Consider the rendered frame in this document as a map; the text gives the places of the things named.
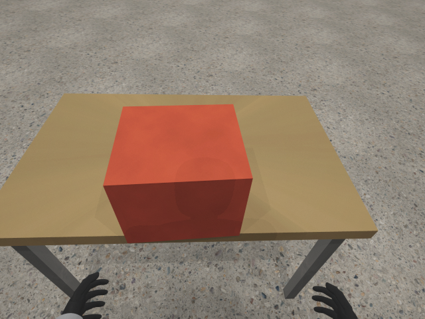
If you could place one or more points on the table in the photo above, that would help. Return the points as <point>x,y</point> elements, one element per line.
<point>300,189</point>

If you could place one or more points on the carton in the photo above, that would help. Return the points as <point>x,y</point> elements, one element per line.
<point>178,172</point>

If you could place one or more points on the robot right hand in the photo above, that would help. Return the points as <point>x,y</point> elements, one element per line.
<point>342,308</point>

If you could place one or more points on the robot left hand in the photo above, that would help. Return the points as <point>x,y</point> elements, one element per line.
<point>77,303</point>

